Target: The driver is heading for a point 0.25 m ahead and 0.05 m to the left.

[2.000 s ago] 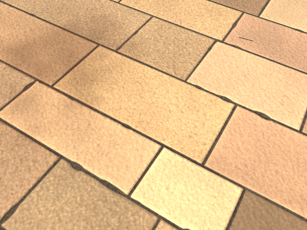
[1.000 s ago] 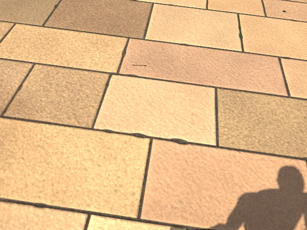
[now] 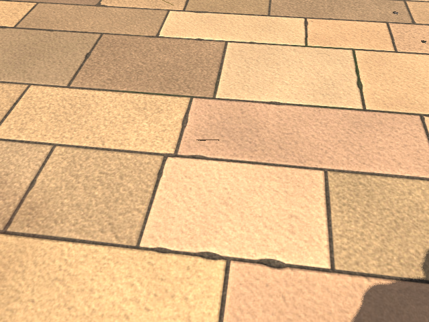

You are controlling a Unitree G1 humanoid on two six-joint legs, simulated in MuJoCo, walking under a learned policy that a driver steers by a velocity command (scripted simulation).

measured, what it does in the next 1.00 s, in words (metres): walks ahead: left foot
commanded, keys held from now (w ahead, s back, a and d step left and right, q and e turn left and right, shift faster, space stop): w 0.04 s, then no key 0.96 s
